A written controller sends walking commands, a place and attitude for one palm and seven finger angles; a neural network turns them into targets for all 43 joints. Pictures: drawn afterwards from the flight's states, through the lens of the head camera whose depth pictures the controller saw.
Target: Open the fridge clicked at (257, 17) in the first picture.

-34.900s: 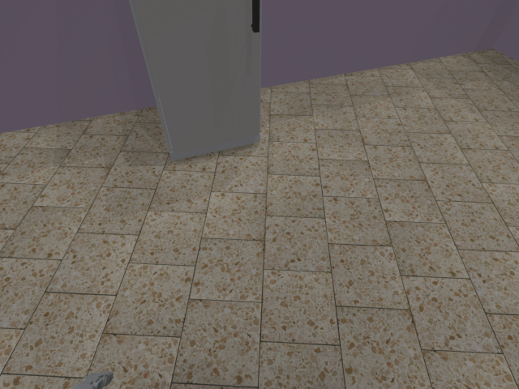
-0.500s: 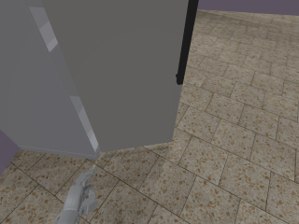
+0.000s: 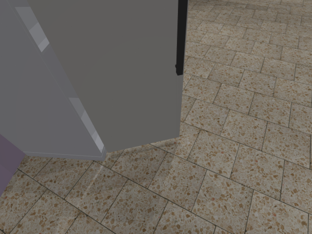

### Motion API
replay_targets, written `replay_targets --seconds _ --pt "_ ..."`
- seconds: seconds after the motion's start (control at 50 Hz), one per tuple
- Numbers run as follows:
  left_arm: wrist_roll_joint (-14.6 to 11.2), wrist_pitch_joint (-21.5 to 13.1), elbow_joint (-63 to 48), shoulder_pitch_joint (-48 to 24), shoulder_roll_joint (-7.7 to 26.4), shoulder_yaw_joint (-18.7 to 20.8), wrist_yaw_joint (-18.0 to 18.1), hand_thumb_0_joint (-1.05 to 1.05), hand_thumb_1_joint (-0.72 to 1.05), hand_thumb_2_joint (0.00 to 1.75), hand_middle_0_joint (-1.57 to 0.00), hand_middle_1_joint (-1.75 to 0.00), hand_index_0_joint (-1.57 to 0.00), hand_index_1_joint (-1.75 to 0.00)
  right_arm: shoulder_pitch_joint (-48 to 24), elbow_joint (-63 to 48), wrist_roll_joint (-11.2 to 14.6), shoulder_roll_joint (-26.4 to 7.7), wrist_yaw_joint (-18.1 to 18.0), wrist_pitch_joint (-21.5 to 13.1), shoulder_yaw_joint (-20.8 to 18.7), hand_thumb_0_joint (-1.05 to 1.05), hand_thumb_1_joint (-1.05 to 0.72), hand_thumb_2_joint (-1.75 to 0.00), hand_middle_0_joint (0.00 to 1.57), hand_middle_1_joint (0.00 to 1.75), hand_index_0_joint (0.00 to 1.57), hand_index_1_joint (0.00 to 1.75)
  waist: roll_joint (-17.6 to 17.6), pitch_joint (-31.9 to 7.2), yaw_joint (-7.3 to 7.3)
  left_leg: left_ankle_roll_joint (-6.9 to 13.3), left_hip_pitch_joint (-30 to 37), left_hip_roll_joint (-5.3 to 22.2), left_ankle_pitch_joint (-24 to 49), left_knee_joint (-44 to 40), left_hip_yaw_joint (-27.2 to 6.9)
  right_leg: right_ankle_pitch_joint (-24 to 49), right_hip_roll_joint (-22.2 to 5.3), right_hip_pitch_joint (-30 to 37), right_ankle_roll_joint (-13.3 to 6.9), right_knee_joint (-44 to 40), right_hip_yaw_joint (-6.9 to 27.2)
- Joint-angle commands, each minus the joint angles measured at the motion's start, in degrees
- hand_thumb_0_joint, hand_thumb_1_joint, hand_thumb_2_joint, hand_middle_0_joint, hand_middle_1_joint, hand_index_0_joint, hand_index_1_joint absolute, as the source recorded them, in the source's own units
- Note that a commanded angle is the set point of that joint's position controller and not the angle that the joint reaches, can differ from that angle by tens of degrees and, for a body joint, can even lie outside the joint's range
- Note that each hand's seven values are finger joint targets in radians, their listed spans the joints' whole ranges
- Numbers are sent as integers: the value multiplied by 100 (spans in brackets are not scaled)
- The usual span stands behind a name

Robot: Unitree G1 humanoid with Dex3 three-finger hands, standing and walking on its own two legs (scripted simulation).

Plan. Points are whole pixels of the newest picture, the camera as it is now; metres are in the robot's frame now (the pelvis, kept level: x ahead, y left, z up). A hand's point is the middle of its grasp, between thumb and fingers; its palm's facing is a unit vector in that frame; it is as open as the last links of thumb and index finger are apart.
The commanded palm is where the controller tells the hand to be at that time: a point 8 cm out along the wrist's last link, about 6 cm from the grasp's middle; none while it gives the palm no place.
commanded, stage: let the arm hang, fingers relaxed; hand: right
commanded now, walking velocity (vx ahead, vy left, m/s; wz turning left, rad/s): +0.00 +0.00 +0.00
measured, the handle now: (180, 20) +0.78 -0.04 +0.16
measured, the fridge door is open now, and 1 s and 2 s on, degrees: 72 72 72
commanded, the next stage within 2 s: look to check the result in 0.68 s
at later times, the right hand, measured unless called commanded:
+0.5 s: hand out of the picture +0.03 -0.19 -0.17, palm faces -0.03 +0.98 -0.17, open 7.4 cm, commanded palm none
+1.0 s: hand out of the picture +0.03 -0.20 -0.17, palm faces -0.04 +0.98 -0.18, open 7.4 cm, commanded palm none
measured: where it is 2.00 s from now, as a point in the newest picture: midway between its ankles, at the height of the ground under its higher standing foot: outside the picture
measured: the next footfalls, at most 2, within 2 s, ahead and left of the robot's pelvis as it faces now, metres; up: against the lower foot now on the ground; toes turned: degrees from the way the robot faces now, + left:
none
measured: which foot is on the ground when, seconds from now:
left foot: down 0.00-1.00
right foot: down 0.00-1.00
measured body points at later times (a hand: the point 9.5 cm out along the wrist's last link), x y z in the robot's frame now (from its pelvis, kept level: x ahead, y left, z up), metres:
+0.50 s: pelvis +0.01 -0.03 +0.01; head +0.02 -0.03 +0.46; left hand +0.02 +0.20 -0.15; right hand +0.03 -0.25 -0.15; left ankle +0.01 +0.10 -0.73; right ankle +0.06 -0.10 -0.73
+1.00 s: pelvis +0.03 -0.03 +0.01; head +0.05 -0.03 +0.46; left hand +0.02 +0.20 -0.15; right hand +0.03 -0.25 -0.15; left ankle +0.01 +0.10 -0.73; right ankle +0.07 -0.10 -0.73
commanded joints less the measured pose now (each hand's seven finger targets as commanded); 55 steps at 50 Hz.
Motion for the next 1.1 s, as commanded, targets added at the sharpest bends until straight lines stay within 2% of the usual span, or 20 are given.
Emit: replay_targets --seconds 0.0,0.04,0.1,0.16,0.22,0.28,0.46,0.6,0.84,1.08 --pt "-67 -222 -333 -217 761 222 84 0 90 90 -20 -30 -20 -30 229 43 12 -566 -14 -191 -140 0 -90 -90 20 30 20 30 -854 -398 -113 176 508 537 -397 -765 -832 -999 -529 -108 -86 -1203 789" --pt "-72 -210 -198 -75 713 232 84 0 90 90 -20 -30 -20 -30 175 213 11 -553 -16 -195 -120 0 -90 -90 20 30 20 30 -407 -246 -59 203 223 615 -670 -955 -921 -1037 -456 66 -64 -1133 683" --pt "-78 -207 -28 95 622 237 76 0 90 90 -20 -30 -20 -30 136 406 9 -548 -30 -218 -105 0 -90 -90 20 30 20 30 -15 -130 3 222 -67 718 -923 -1159 -1010 -879 -391 300 -55 -1011 556" --pt "-75 -198 102 160 576 234 74 0 90 90 -20 -30 -20 -30 133 554 11 -490 -47 -211 -87 0 -90 -90 20 30 20 30 105 41 31 197 -358 707 -1143 -1225 -1007 -882 -394 447 -68 -1035 548" --pt "-75 -221 206 106 551 212 74 0 90 90 -20 -30 -20 -30 207 689 15 -431 -60 -209 -69 0 -90 -90 20 30 20 30 -186 91 1 135 -294 613 -981 -1091 -925 -1012 -469 380 -96 -1283 642" --pt "-89 -248 250 5 573 213 79 0 90 90 -20 -30 -20 -30 325 803 6 -404 -72 -224 -50 0 -90 -90 20 30 20 30 -269 105 -67 91 -69 554 -650 -1013 -884 -1036 -500 262 -117 -1435 698" --pt "-103 -332 437 -151 511 172 93 0 90 90 -20 -30 -20 -30 281 984 10 -272 -87 -272 -19 0 -90 -90 20 30 20 30 -420 -47 -69 21 214 579 27 -950 -820 -529 -527 544 -108 -1606 670" --pt "-121 -353 526 -199 449 151 106 0 90 90 -20 -30 -20 -30 260 1087 21 -236 -98 -303 -9 0 -90 -90 20 30 20 30 -390 -146 -61 6 331 651 336 -1038 -816 155 -495 822 -91 -1461 538" --pt "-128 -334 637 -180 463 137 123 0 90 90 -20 -30 -20 -30 261 1193 30 -193 -102 -277 11 0 -90 -90 20 30 20 30 -252 3 -47 -14 326 642 212 -1110 -789 7 -506 930 -96 -1585 561" --pt "-146 -346 714 -136 414 128 134 0 90 90 -20 -30 -20 -30 345 1244 36 -169 -118 -298 22 0 -90 -90 20 30 20 30 -196 -77 -61 -10 422 662 409 -1136 -804 428 -487 1082 -106 -1447 474"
